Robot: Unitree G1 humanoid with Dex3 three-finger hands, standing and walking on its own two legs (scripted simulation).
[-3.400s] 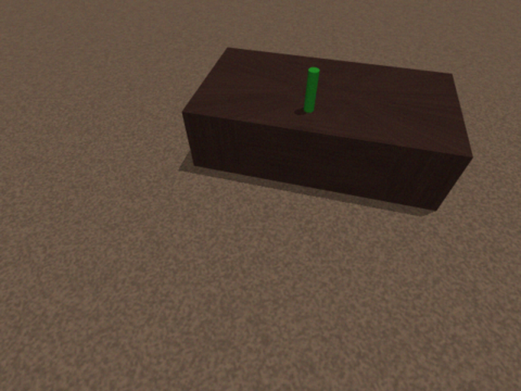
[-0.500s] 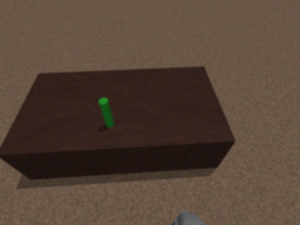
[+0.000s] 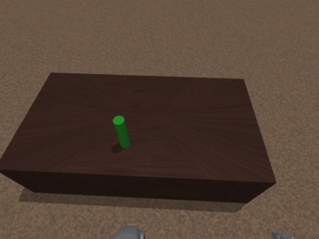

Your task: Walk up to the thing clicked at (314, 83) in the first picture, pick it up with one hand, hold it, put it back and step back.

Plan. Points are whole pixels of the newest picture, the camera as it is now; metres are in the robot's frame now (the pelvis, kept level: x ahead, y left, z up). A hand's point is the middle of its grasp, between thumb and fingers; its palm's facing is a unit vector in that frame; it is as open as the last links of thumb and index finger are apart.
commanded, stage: walk up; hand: left
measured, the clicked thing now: (122, 133) +0.57 +0.21 -0.29
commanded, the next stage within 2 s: stand in 1.40 s
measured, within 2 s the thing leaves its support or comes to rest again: neither
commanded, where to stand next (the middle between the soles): +0.09 +0.00 m, yaw +0 degrees
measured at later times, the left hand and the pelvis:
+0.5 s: hand (68, 238) +0.13 +0.26 -0.13, palm faces -0.04 -0.92 -0.38, open 7.4 cm; pelvis +0.04 +0.00 +0.02, yaw -1 degrees
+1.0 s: hand (70, 233) +0.14 +0.26 -0.13, palm faces -0.05 -0.94 -0.33, open 7.3 cm; pelvis +0.05 +0.01 +0.03, yaw -1 degrees
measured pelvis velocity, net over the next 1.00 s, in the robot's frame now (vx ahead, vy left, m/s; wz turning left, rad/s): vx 0.05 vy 0.01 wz -0.02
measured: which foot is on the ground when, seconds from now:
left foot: down 0.00-1.00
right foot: down 0.00-1.00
